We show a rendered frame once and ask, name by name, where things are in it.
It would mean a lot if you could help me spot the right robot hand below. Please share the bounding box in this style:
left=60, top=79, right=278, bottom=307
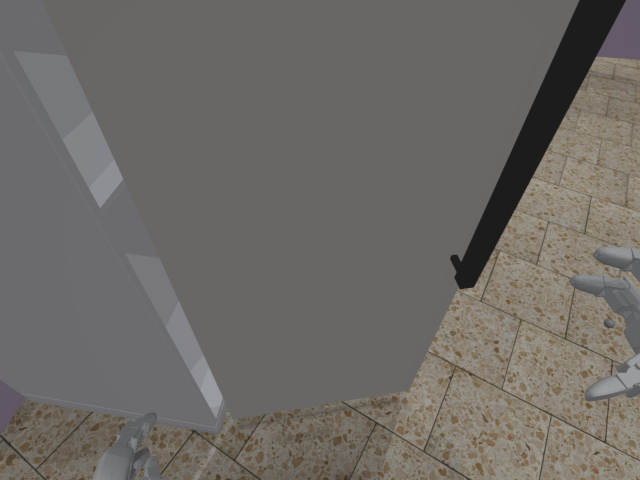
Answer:
left=569, top=247, right=640, bottom=401

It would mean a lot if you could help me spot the handle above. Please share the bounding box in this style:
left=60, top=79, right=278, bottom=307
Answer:
left=450, top=0, right=626, bottom=289

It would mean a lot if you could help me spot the left robot hand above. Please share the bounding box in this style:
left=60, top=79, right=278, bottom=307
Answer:
left=92, top=412, right=166, bottom=480

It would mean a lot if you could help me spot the fridge door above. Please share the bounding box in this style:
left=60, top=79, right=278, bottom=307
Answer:
left=42, top=0, right=579, bottom=419

